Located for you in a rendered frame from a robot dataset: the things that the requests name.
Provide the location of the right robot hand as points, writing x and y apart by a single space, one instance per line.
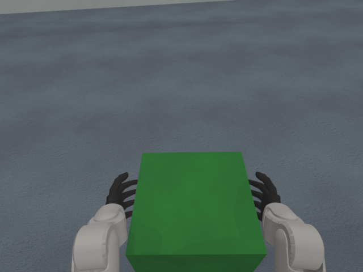
268 195

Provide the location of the right robot forearm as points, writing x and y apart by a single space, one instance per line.
298 246

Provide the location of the left robot forearm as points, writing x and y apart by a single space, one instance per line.
96 245

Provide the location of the left robot hand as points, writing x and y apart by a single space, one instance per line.
116 194

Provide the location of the carton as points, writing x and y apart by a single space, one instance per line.
194 212

